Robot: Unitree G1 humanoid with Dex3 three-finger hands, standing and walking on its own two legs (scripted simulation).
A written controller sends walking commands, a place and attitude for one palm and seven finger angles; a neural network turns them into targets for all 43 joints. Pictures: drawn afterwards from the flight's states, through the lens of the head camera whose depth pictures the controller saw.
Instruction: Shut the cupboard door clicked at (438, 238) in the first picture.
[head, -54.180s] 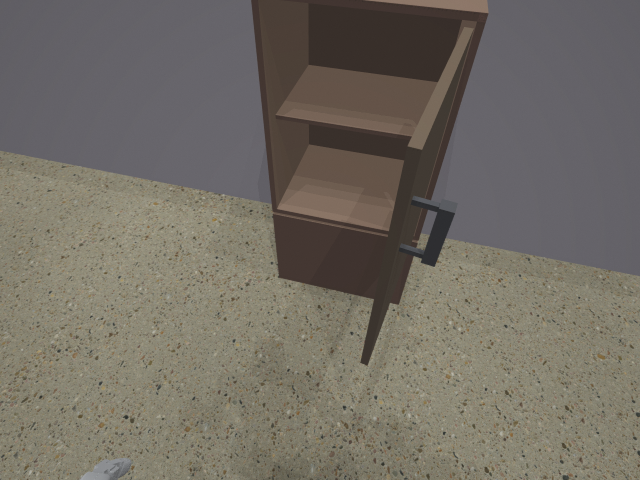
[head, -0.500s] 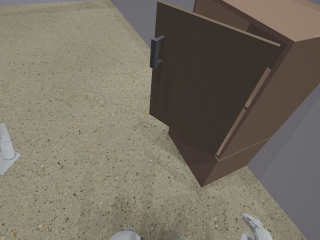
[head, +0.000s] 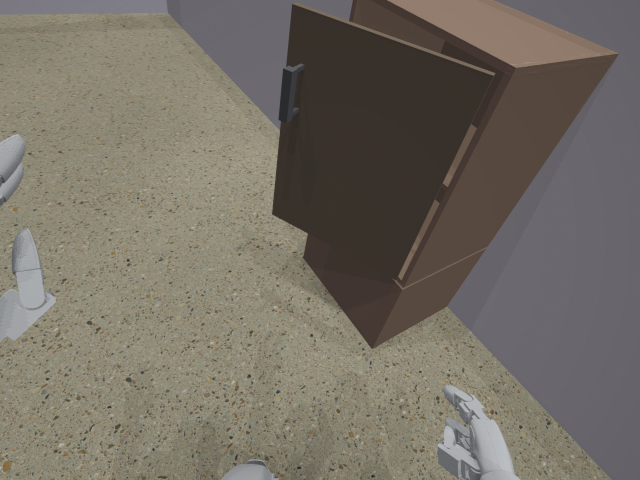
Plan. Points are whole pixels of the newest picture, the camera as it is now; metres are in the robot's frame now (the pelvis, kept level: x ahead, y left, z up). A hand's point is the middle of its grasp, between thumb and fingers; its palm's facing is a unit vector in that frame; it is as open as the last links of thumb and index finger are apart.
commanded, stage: stop stepping back and stand still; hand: left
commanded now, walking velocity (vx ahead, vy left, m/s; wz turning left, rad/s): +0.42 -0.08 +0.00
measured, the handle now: (292, 92) +0.89 +0.18 +0.07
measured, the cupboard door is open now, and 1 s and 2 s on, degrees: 27 27 27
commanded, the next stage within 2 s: let the arm hang, fingers relaxed in 1.68 s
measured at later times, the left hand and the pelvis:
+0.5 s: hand out of the picture +0.01 +0.38 +0.22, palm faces +0.59 -0.72 -0.36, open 7.4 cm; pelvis -0.20 +0.08 +0.02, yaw +2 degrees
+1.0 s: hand out of the picture +0.00 +0.35 +0.19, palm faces +0.52 -0.75 -0.41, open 7.4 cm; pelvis -0.19 +0.07 +0.02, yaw +2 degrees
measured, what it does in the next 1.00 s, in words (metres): walks backwards: right foot, then left foot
